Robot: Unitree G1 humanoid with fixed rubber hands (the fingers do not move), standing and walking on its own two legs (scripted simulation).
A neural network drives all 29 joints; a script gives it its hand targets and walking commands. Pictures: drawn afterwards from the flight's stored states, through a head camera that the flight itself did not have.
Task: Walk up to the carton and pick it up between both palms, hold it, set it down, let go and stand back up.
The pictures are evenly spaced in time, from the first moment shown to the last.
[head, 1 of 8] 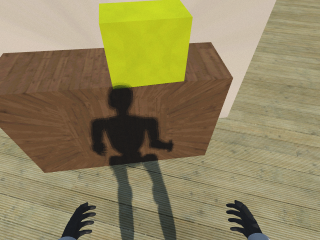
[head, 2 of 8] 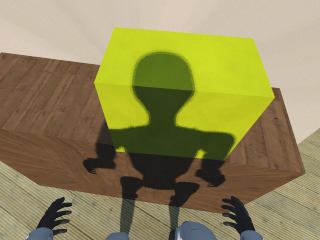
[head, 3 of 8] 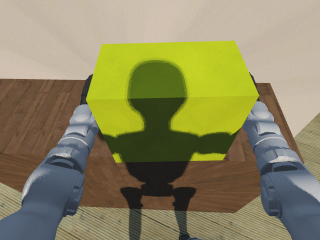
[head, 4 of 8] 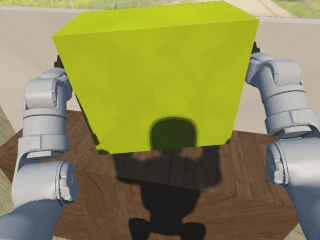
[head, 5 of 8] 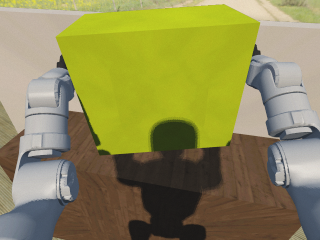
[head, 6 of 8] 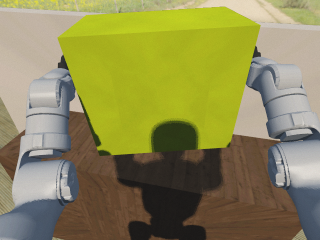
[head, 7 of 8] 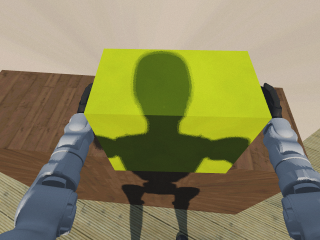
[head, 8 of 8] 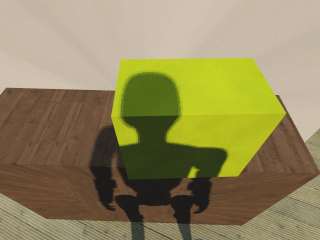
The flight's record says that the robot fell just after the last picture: no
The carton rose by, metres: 0.24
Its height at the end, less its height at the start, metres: +0.00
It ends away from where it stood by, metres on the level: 0.03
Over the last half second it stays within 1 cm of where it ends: yes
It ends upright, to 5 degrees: yes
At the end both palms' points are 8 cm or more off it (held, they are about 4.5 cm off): yes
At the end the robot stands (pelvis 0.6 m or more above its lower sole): yes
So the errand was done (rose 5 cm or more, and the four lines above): yes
